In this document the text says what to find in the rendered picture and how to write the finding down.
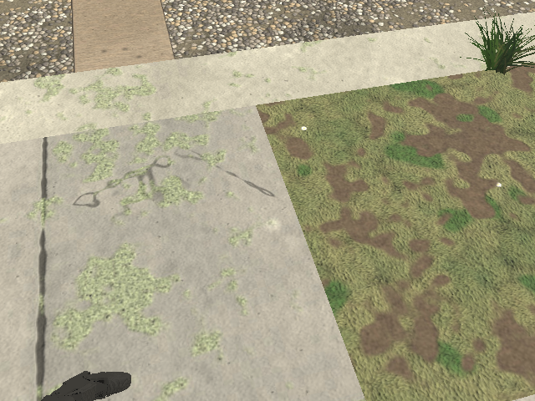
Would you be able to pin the robot left hand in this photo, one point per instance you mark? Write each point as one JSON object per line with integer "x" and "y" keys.
{"x": 89, "y": 387}

